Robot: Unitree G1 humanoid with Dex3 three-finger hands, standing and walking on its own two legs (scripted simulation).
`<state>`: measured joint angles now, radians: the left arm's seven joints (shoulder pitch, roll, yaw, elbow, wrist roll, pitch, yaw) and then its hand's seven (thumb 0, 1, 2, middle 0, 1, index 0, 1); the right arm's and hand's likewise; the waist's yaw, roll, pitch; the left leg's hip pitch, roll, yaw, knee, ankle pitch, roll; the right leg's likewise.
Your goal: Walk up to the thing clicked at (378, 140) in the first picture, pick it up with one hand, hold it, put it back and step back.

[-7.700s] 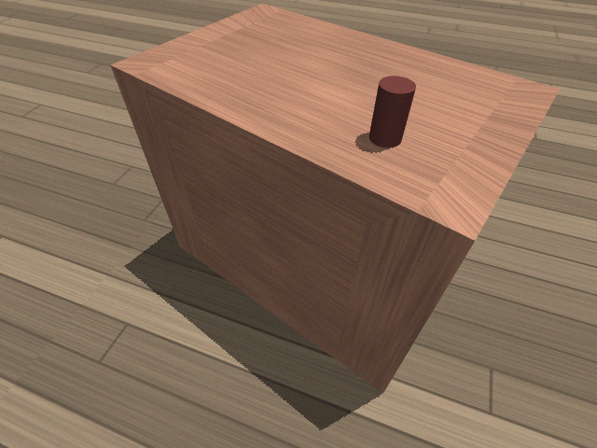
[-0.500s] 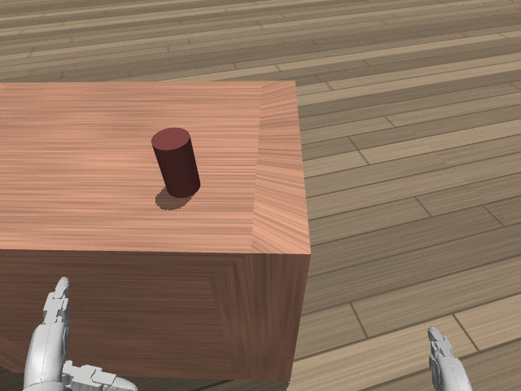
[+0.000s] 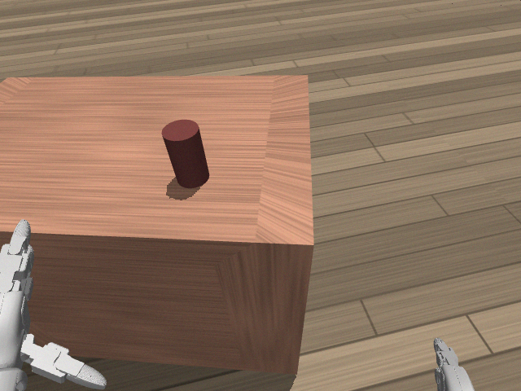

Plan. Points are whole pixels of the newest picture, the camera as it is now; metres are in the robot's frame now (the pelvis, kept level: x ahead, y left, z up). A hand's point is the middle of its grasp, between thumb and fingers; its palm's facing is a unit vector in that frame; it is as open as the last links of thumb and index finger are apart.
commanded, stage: rise first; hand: left
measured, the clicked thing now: (187, 155) +0.52 +0.19 +0.08
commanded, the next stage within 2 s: go down in 0.82 s
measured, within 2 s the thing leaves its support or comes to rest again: neither
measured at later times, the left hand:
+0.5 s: hand (43, 292) +0.18 +0.26 +0.16, palm faces +0.39 -0.81 -0.44, open 17.7 cm
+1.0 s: hand (27, 274) +0.19 +0.26 +0.19, palm faces +0.42 -0.80 -0.43, open 17.7 cm
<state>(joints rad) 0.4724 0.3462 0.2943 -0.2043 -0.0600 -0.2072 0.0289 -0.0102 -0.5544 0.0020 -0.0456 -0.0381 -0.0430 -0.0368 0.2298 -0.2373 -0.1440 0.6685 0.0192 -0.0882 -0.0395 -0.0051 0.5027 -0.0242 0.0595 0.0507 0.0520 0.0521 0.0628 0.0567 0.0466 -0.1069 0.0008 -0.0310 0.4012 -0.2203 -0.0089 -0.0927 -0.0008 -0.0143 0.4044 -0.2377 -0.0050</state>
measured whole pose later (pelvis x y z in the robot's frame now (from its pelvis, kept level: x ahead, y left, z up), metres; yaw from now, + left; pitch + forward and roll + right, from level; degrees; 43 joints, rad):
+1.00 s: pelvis +0.00 +0.01 +0.00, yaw +0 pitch -5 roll +0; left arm 0.39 0.38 0.41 -0.33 -0.07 -0.36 0.00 -0.01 -0.61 0.09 -0.05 -0.05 -0.03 -0.07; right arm 0.24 -0.23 -0.18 0.66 0.03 -0.13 -0.02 -0.01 0.49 -0.06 0.06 0.05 0.05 0.05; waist 0.07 0.05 0.04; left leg -0.11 -0.01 -0.03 0.42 -0.23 0.00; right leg -0.10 -0.01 -0.01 0.42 -0.25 0.00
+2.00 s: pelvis +0.01 +0.01 +0.00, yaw +0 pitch +0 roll +0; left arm -0.31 0.59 0.57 0.38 -0.25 0.06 -0.43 -0.01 -0.51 0.09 -0.03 -0.02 -0.02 -0.02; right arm 0.17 -0.24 -0.06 0.79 0.04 -0.14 -0.11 -0.01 0.51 -0.06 0.06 0.05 0.05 0.05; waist 0.03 0.02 -0.06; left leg -0.23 -0.01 -0.03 0.48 -0.26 0.01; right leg -0.20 -0.01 -0.02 0.46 -0.26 0.01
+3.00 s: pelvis +0.02 +0.02 -0.01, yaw +0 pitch +6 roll -1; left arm -0.65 0.81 0.56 0.92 -0.20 0.11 -0.58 -0.01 -0.59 0.08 -0.03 -0.04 -0.03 -0.04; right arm 0.18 -0.24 0.02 0.76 0.03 -0.21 -0.17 -0.01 0.52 -0.06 0.06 0.05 0.05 0.05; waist -0.02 0.01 -0.12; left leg -0.34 0.00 -0.02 0.50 -0.27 0.01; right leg -0.30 0.00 -0.01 0.44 -0.25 0.01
